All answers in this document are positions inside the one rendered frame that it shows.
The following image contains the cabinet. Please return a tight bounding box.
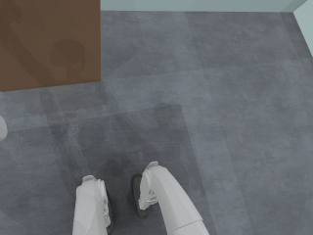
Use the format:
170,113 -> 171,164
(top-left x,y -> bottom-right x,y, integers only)
0,0 -> 101,92

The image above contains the robot right thigh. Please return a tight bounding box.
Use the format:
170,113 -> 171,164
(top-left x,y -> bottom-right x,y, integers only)
142,165 -> 209,235

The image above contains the robot right foot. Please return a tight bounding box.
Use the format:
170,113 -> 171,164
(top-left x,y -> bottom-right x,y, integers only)
131,173 -> 150,219

